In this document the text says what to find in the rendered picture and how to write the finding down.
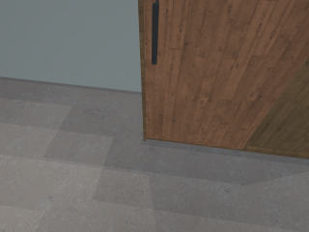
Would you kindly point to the wardrobe door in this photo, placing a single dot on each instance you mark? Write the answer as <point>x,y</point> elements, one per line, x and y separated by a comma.
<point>286,126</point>
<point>221,66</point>

